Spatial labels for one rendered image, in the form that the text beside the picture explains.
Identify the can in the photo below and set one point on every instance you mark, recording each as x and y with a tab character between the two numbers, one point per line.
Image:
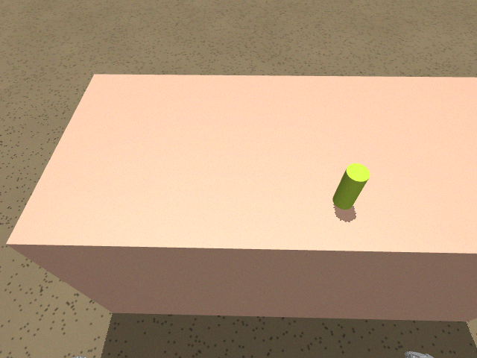
352	183

